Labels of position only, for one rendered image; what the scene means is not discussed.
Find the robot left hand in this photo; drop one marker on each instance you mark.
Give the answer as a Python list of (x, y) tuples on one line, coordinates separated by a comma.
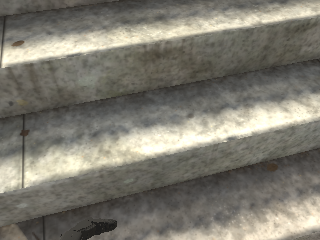
[(88, 228)]

